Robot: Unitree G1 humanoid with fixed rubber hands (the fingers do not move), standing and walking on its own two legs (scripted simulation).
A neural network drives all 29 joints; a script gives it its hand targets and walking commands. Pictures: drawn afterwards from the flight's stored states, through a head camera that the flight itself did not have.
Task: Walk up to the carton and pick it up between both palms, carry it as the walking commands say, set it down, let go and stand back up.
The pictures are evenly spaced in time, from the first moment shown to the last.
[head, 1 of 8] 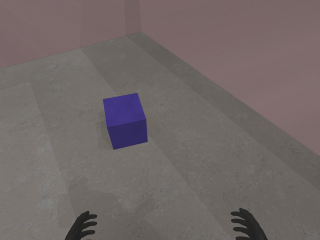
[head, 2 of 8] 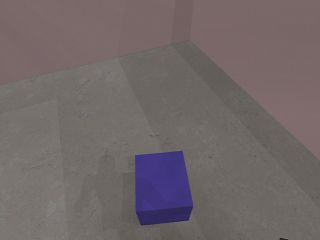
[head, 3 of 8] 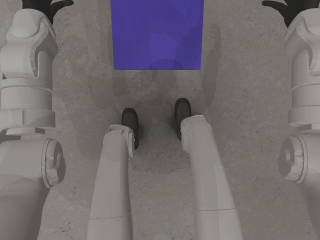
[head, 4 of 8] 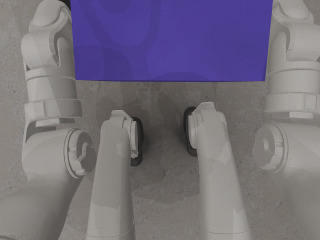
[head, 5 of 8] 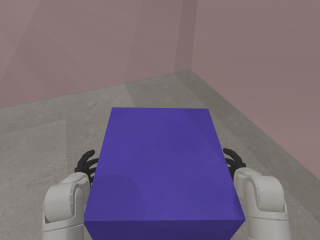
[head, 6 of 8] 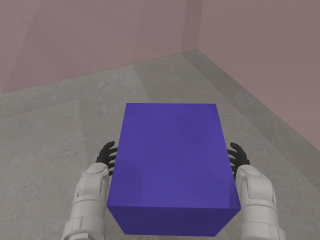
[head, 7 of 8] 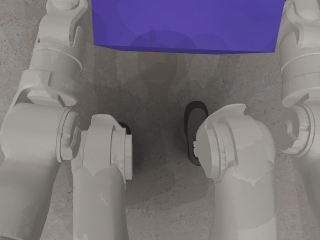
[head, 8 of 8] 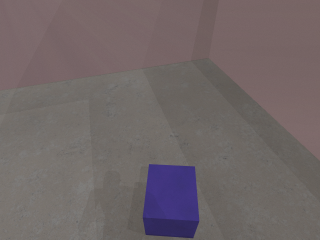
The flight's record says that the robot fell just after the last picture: no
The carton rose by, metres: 0.64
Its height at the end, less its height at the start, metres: +0.00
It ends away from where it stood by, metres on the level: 0.16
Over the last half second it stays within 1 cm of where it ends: yes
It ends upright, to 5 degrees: yes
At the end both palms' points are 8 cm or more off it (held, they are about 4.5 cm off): yes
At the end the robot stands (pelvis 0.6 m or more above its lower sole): yes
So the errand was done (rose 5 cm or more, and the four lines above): yes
